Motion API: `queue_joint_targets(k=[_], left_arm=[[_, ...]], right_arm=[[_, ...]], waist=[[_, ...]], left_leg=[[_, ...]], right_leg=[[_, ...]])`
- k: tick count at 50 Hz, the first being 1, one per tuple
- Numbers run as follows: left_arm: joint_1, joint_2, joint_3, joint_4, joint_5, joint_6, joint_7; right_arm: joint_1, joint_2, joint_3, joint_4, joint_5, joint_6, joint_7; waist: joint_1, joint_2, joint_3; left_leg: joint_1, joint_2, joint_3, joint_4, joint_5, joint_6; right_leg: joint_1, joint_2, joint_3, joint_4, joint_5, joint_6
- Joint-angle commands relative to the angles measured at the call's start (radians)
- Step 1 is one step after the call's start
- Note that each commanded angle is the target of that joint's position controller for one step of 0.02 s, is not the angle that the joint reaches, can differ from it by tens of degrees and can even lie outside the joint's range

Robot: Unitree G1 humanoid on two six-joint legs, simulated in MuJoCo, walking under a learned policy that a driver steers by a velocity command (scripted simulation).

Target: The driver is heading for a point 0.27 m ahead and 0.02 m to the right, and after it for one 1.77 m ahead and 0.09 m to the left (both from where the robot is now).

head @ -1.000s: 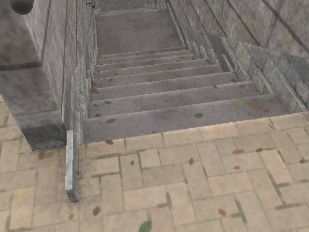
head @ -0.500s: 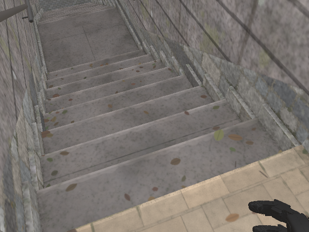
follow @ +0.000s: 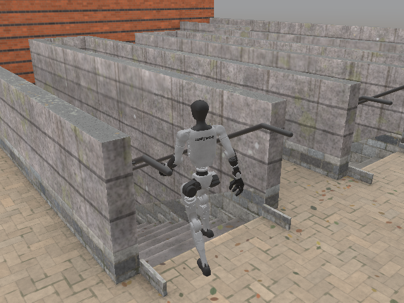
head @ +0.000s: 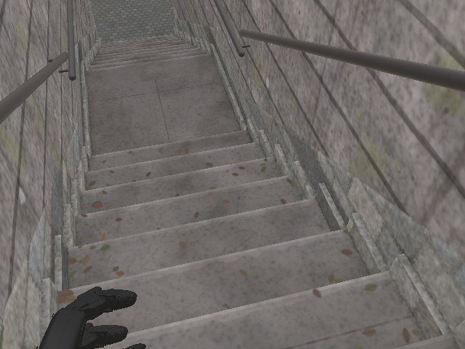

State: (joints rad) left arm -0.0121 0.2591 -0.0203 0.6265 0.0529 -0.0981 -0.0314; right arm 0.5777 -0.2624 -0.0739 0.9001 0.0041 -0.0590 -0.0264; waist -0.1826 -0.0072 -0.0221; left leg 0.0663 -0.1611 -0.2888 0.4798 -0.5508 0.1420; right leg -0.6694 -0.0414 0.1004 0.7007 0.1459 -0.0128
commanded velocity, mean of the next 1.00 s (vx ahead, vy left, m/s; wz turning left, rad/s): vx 0.27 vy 0.00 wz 0.31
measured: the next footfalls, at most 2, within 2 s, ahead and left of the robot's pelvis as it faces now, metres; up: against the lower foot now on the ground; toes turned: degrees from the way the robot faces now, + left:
right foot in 0.14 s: +0.32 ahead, -0.16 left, -0.17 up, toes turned +11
left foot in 0.72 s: +0.56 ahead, +0.08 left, -0.34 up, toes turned +16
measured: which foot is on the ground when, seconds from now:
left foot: down 0.00-0.12, up 0.14-0.70, down 0.72-1.00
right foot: up 0.00-0.12, down 0.14-0.74, up 0.76-1.00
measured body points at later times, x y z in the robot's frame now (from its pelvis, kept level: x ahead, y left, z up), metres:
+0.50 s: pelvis +0.33 -0.07 -0.16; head +0.35 -0.08 +0.29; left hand +0.12 +0.13 -0.28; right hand +0.59 -0.25 -0.27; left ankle +0.46 +0.09 -0.82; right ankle +0.28 -0.17 -0.88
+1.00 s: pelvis +0.45 -0.05 -0.32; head +0.44 -0.02 +0.13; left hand +0.50 +0.22 -0.46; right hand +0.49 -0.29 -0.45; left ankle +0.52 +0.07 -1.04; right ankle +0.50 -0.19 -0.85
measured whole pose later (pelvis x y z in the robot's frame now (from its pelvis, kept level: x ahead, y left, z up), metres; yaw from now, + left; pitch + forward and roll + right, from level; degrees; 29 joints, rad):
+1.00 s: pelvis +0.45 -0.05 -0.32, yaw +15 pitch +0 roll -1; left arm 0.16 0.22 0.01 0.87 0.05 0.10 0.05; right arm 0.42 -0.18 0.02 0.98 -0.02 -0.03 -0.06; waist -0.02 -0.03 0.00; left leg -0.43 -0.01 0.01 0.57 -0.14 0.08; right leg -0.83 0.09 0.10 1.72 -0.36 0.06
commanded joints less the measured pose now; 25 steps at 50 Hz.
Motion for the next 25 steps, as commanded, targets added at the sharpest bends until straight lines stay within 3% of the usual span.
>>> queue_joint_targets(k=[1, 2, 4, 5, 6, 7, 8, 9, 10, 11, 12, 13, 14, 15, 16, 17, 18, 19, 20, 21, 22, 24, 25], left_arm=[[-0.233, 0.046, 0.023, -0.121, -0.037, -0.051, 0.000], [-0.132, 0.031, 0.022, -0.093, -0.052, -0.054, -0.002], [0.127, 0.052, 0.037, -0.011, -0.050, -0.042, 0.020], [0.299, 0.082, 0.052, 0.030, -0.037, -0.042, 0.038], [0.525, 0.124, 0.076, 0.092, -0.024, -0.036, 0.050], [0.631, 0.178, 0.092, 0.142, 0.014, -0.024, 0.050], [0.585, 0.160, 0.073, 0.099, 0.022, -0.028, 0.024], [0.579, 0.095, 0.066, 0.060, -0.022, -0.018, 0.007], [0.514, 0.125, 0.072, 0.053, -0.024, -0.019, 0.015], [0.406, 0.131, 0.076, 0.044, -0.017, -0.023, 0.034], [0.472, 0.088, 0.055, 0.109, -0.038, -0.018, 0.043], [0.515, 0.101, 0.054, 0.143, -0.027, -0.025, 0.032], [0.533, 0.102, 0.058, 0.178, -0.030, -0.027, 0.027], [0.514, 0.100, 0.054, 0.182, -0.030, -0.029, 0.028], [0.445, 0.101, 0.055, 0.170, -0.041, -0.028, 0.028], [0.436, 0.083, 0.045, 0.183, -0.045, -0.019, 0.032], [0.454, 0.071, 0.038, 0.216, -0.046, -0.008, 0.035], [0.448, 0.092, 0.044, 0.224, -0.047, -0.005, 0.031], [0.453, 0.078, 0.039, 0.228, -0.058, 0.001, 0.030], [0.547, 0.048, 0.036, 0.260, -0.075, -0.002, 0.043], [0.619, 0.033, 0.026, 0.292, -0.074, -0.002, 0.055], [0.703, 0.076, 0.037, 0.322, -0.045, 0.001, 0.072], [0.666, 0.091, 0.041, 0.299, -0.034, 0.004, 0.081]], right_arm=[[0.057, -0.127, -0.037, -0.007, -0.008, -0.006, -0.040], [0.013, -0.120, -0.028, -0.017, 0.016, -0.011, -0.038], [-0.055, -0.146, -0.031, -0.026, 0.015, -0.011, -0.038], [-0.099, -0.154, -0.030, -0.030, 0.016, -0.003, -0.041], [-0.154, -0.180, -0.039, -0.041, 0.032, 0.009, -0.043], [-0.109, -0.113, -0.034, -0.050, 0.038, 0.025, -0.056], [0.116, -0.059, -0.013, -0.102, 0.094, 0.030, -0.065], [0.089, -0.088, -0.007, -0.072, 0.060, 0.020, -0.065], [0.013, -0.100, -0.006, -0.093, 0.049, 0.023, -0.054], [-0.056, -0.083, 0.004, -0.115, 0.002, 0.041, -0.041], [-0.165, -0.115, -0.008, -0.111, -0.058, 0.071, -0.022], [-0.142, -0.082, -0.002, -0.124, -0.076, 0.085, -0.019], [-0.182, -0.081, -0.005, -0.122, -0.082, 0.094, -0.025], [-0.193, -0.073, -0.003, -0.118, -0.087, 0.099, -0.025], [-0.263, -0.069, -0.004, -0.151, -0.068, 0.094, -0.015], [-0.273, -0.047, 0.000, -0.141, -0.060, 0.087, -0.002], [-0.229, 0.001, 0.016, -0.096, -0.055, 0.094, 0.005], [-0.163, 0.004, 0.013, -0.053, -0.045, 0.102, 0.011], [-0.188, -0.016, 0.010, -0.048, -0.038, 0.109, 0.013], [-0.368, -0.053, 0.000, -0.109, -0.049, 0.097, 0.019], [-0.471, -0.034, 0.011, -0.123, -0.052, 0.084, 0.023], [-0.550, -0.022, 0.020, -0.117, -0.058, 0.056, 0.027], [-0.602, -0.037, 0.026, -0.132, -0.051, 0.044, 0.027]], waist=[[-0.049, -0.003, 0.076], [-0.021, 0.023, 0.067], [0.091, 0.051, 0.011], [0.210, 0.029, -0.013], [0.358, 0.020, -0.104], [0.349, -0.102, -0.087], [0.175, -0.268, -0.357], [0.259, -0.268, -0.468], [0.258, -0.230, -0.457], [0.223, -0.191, -0.359], [0.232, -0.051, -0.172], [0.198, -0.040, -0.077], [0.174, -0.027, -0.010], [0.157, -0.066, 0.011], [0.107, -0.055, 0.032], [0.108, -0.064, 0.011], [0.097, -0.092, -0.052], [0.068, -0.135, -0.110], [0.072, -0.112, -0.093], [0.144, -0.077, 0.002], [0.191, -0.053, 0.042], [0.241, -0.056, 0.062], [0.248, -0.019, 0.057]], left_leg=[[0.046, 0.134, -0.174, 0.134, 0.542, 0.048], [-0.130, 0.087, -0.162, 0.160, 0.470, 0.027], [-0.260, 0.049, -0.146, 0.403, 0.445, 0.022], [-0.291, 0.018, -0.103, 0.643, 0.456, 0.001], [-0.404, -0.015, 0.021, 0.953, 0.435, -0.040], [-0.626, -0.094, 0.092, 1.388, -0.266, -0.087], [-0.939, -0.013, 0.130, 1.649, -0.399, -0.128], [-0.991, 0.070, 0.129, 1.608, -0.288, -0.123], [-1.027, 0.076, 0.149, 1.591, -0.223, -0.133], [-1.024, 0.108, 0.211, 1.563, -0.093, -0.133], [-0.935, 0.113, 0.198, 1.515, -0.061, -0.107], [-0.917, 0.129, 0.106, 1.375, 0.031, -0.080], [-0.954, 0.131, 0.072, 1.172, 0.147, -0.068], [-0.926, 0.119, 0.079, 1.103, 0.191, -0.071], [-0.807, 0.122, 0.116, 0.802, 0.335, -0.102], [-0.710, 0.109, 0.169, 0.673, 0.467, -0.110], [-0.595, 0.107, 0.209, 0.668, 0.532, -0.105], [-0.535, 0.099, 0.234, 0.759, 0.660, -0.091], [-0.539, 0.103, 0.228, 0.752, 0.658, -0.079], [-0.771, 0.109, 0.155, 0.636, 0.794, -0.051], [-0.883, 0.104, 0.128, 0.527, 0.799, -0.036], [-0.956, 0.091, 0.084, 0.430, 0.815, -0.027], [-0.887, 0.079, 0.113, 0.286, 0.937, -0.045]], right_leg=[[-0.006, 0.021, -0.001, -0.333, 0.290, 0.040], [0.243, 0.047, 0.017, -0.378, 0.394, 0.040], [0.551, 0.036, 0.037, -0.365, 0.470, 0.041], [0.684, -0.009, 0.037, -0.457, 0.563, 0.041], [0.926, -0.042, -0.019, -0.468, 0.699, 0.050], [1.074, -0.216, 0.105, -0.369, 0.939, -0.021], [1.495, -0.480, 0.227, 0.170, 1.619, -0.100], [1.443, -0.458, 0.244, 0.159, 1.476, -0.118], [1.283, -0.457, 0.333, 0.008, 0.983, -0.216], [1.012, -0.452, 0.454, -0.169, 0.535, -0.308], [0.740, -0.372, 0.386, -0.195, 0.653, -0.286], [0.585, -0.382, 0.345, -0.136, 0.719, -0.289], [0.495, -0.327, 0.271, -0.150, 0.556, -0.230], [0.412, -0.291, 0.241, -0.159, 0.539, -0.218], [0.266, -0.201, 0.109, -0.240, 0.475, -0.180], [0.239, -0.174, 0.065, -0.235, 0.575, -0.184], [0.238, -0.169, 0.028, -0.218, 0.700, -0.176], [0.260, -0.168, 0.021, -0.179, 0.729, -0.157], [0.260, -0.158, 0.019, -0.177, 0.661, -0.138], [0.401, -0.114, 0.051, -0.148, 0.376, -0.133], [0.517, -0.107, 0.074, -0.137, 0.270, -0.129], [0.628, -0.123, 0.122, -0.064, 0.200, -0.138], [0.574, -0.088, 0.074, -0.031, 0.042, -0.134]])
